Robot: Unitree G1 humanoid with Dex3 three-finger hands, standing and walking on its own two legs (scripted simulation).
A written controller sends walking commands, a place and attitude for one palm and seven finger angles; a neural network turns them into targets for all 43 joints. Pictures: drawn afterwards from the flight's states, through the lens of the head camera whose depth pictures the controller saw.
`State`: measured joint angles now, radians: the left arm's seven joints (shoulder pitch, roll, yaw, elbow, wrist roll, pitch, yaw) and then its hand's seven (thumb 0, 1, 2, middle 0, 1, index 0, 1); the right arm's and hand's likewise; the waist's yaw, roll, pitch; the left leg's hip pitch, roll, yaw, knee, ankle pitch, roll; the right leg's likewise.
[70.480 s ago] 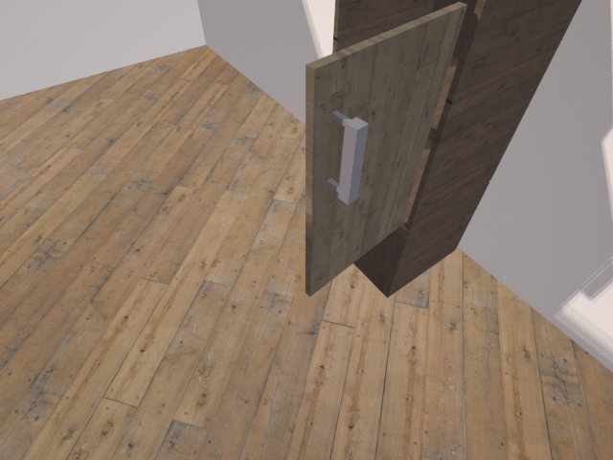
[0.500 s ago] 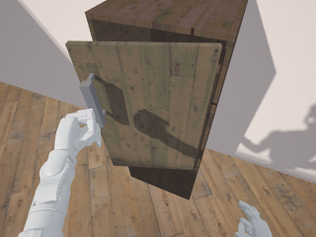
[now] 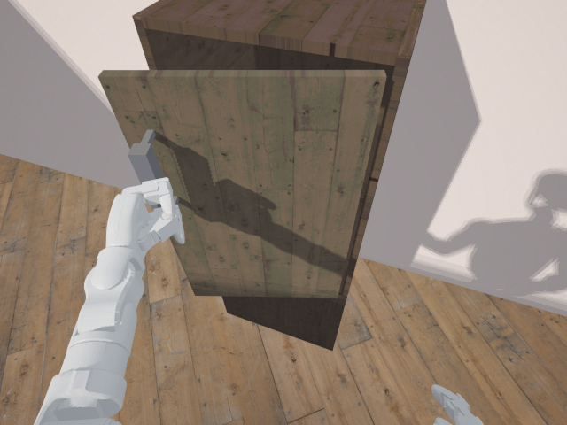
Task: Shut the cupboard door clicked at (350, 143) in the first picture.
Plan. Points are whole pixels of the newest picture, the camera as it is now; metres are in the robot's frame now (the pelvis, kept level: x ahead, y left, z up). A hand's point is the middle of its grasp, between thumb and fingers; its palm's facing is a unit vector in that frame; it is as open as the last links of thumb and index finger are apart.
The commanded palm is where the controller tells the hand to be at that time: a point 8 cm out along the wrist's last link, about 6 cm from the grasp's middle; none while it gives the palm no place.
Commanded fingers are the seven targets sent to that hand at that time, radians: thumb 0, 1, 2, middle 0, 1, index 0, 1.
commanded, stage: bring the fist close to the handle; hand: left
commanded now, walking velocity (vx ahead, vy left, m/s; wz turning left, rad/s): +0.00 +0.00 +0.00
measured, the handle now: (160, 180) +0.45 +0.21 +0.11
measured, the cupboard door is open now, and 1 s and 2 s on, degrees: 19 4 0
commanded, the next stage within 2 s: push the door shut along its arc in 0.08 s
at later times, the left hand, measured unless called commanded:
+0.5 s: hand (176, 205) +0.39 +0.17 +0.11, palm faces -0.04 -1.00 -0.02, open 3.1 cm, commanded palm +0.38 +0.22 +0.11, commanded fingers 0.00 0.90 0.90 -1.30 -1.50 -1.30 -1.50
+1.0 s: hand (200, 172) +0.46 +0.15 +0.11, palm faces -0.19 -0.98 +0.00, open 3.1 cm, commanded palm +0.45 +0.20 +0.11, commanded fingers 0.00 0.90 0.90 -1.30 -1.50 -1.30 -1.50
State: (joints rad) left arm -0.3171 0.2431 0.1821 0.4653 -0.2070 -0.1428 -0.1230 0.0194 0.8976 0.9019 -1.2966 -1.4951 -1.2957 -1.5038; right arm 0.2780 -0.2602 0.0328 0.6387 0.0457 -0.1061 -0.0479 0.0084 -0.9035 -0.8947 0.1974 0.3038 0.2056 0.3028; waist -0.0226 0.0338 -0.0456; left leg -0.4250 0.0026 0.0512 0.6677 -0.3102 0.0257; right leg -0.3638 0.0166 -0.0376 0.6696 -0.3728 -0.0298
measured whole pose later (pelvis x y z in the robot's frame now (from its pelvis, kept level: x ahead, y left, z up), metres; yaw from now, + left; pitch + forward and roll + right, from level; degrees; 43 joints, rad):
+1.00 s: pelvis -0.01 +0.01 -0.01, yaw +0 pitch +10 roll -1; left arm -0.83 0.40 0.24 1.07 -0.19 -0.26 -0.35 0.02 0.90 0.90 -1.30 -1.50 -1.30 -1.50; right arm 0.37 -0.30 0.02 0.69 0.03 -0.08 -0.04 0.01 -0.90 -0.89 0.20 0.30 0.21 0.30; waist -0.12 0.03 -0.07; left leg -0.62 0.01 0.05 0.77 -0.34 0.04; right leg -0.55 0.02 -0.04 0.75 -0.39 -0.02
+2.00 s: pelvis -0.03 +0.01 -0.04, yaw +3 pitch +19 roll -3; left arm -1.23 0.29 0.21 1.31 -0.06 -0.25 0.10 -0.08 0.66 0.99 -1.30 -1.50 -1.32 -1.50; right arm 0.39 -0.27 0.02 0.75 -0.06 -0.14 0.03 0.00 -0.90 -0.89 0.20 0.30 0.21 0.30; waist -0.17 0.03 -0.11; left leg -0.91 0.00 -0.03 0.92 -0.34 0.03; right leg -0.80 0.01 -0.12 0.87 -0.41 -0.02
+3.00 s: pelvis +0.02 -0.02 +0.00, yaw +0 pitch +6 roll +1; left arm -0.48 0.15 0.14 0.61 -0.15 -0.18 -0.01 0.02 0.90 0.90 -1.30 -1.50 -1.30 -1.50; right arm 0.25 -0.26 0.01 0.60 0.04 -0.02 0.00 0.00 -0.91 -0.89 0.20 0.30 0.20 0.30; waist -0.03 0.05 -0.11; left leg -0.44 0.01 0.04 0.66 -0.33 0.00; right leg -0.39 0.03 -0.04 0.68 -0.40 -0.05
